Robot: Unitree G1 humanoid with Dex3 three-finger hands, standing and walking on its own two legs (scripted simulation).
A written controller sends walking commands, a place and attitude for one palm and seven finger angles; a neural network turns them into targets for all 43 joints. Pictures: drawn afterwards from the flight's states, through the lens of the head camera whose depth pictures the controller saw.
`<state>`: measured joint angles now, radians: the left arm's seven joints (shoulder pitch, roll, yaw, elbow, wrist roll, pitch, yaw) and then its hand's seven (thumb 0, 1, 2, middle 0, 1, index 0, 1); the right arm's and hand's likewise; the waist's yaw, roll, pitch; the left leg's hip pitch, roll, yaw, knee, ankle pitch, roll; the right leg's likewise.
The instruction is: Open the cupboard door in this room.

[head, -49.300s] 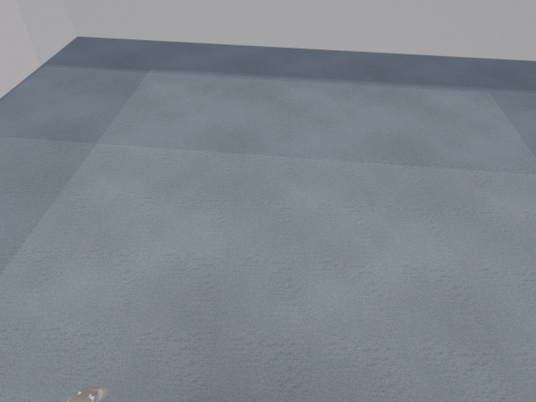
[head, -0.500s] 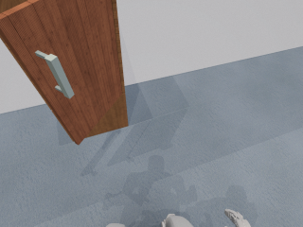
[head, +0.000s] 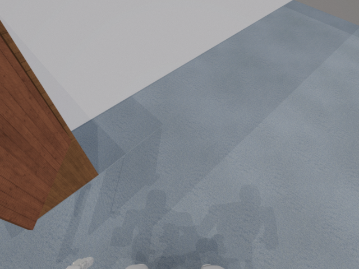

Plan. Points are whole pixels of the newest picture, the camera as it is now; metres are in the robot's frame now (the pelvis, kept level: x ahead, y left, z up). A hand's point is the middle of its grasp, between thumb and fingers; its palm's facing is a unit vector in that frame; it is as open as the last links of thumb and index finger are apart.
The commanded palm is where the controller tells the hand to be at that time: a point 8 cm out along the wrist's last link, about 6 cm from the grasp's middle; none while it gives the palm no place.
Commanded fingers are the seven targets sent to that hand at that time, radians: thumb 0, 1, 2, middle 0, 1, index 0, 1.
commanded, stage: walk to a spot facing it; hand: left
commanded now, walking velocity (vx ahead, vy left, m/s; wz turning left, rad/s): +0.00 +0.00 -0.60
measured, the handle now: out of the picture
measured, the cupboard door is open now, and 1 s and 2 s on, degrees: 42 42 42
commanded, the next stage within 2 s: turn to face it in 1.70 s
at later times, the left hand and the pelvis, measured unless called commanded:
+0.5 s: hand (122, 265) +0.14 +0.14 -0.15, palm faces -0.26 -0.94 -0.23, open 7.4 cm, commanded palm none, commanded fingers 0.00 0.90 0.90 -0.20 -0.30 -0.20 -0.30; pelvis +0.03 -0.03 +0.01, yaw -17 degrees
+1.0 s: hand (196, 170) +0.40 -0.04 -0.15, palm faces -0.64 -0.74 -0.20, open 7.4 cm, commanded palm none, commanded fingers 0.00 0.90 0.90 -0.20 -0.30 -0.20 -0.30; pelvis +0.17 -0.10 +0.00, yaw -37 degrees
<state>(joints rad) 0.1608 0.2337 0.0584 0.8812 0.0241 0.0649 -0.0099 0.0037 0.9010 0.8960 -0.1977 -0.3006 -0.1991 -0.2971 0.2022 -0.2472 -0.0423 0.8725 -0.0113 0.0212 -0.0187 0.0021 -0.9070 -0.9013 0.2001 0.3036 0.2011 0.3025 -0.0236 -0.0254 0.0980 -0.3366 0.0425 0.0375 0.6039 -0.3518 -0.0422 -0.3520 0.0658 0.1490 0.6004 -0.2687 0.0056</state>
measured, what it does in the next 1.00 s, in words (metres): walks ahead, turning right: right foot, then left foot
